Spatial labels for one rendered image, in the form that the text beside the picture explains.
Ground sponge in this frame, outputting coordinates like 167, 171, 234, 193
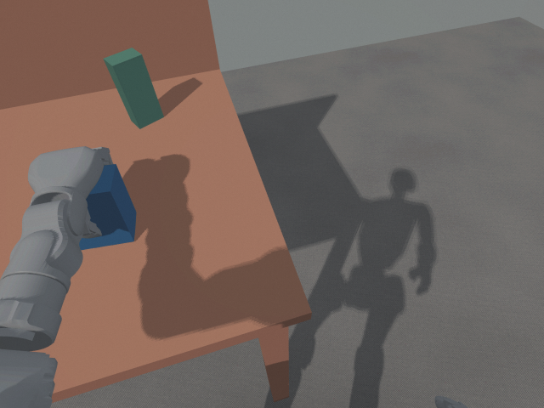
79, 164, 136, 250

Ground robot left hand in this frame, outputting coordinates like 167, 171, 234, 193
28, 146, 113, 239

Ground left robot forearm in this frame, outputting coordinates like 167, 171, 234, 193
0, 186, 88, 351

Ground robot left upper arm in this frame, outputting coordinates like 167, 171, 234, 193
0, 349, 58, 408

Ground table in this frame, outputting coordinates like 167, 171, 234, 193
0, 0, 312, 403

